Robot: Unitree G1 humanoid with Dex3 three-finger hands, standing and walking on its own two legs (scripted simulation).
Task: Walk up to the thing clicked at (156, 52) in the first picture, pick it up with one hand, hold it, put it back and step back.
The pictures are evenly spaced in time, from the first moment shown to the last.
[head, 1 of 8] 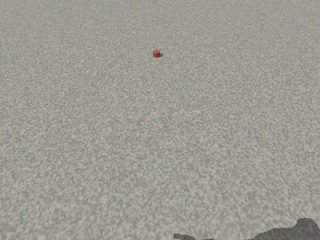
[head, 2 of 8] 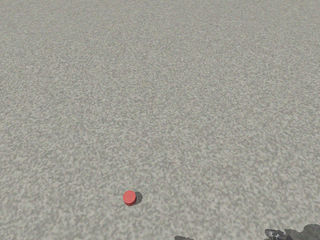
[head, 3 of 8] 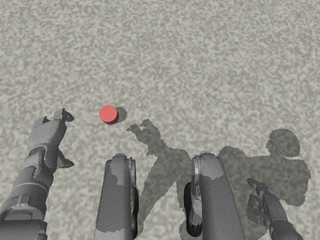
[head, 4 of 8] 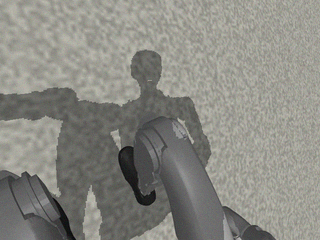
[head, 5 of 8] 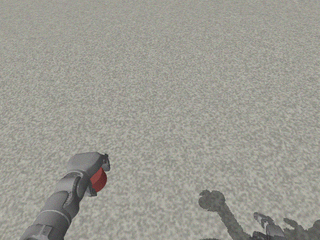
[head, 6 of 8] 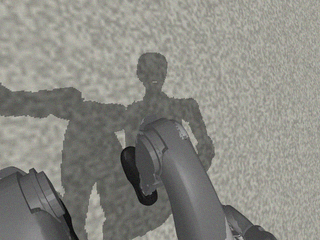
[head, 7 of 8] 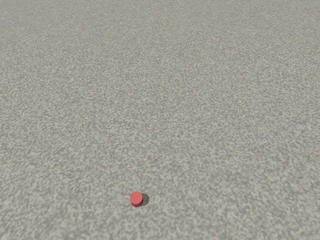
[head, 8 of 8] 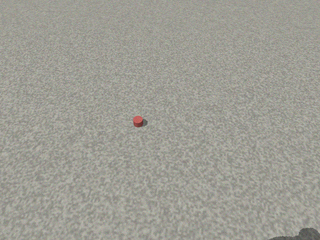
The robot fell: no
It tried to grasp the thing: yes
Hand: left
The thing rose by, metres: 0.68
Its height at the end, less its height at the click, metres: +0.00
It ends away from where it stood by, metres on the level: 0.01
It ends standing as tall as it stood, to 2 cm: yes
